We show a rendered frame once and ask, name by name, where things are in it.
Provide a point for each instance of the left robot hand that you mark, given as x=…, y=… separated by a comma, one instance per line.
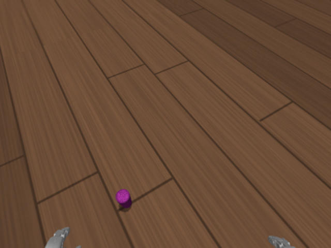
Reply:
x=57, y=241

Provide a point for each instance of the cup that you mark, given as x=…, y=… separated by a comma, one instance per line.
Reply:
x=123, y=198

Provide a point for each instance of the right robot hand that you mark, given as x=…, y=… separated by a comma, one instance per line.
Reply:
x=279, y=242

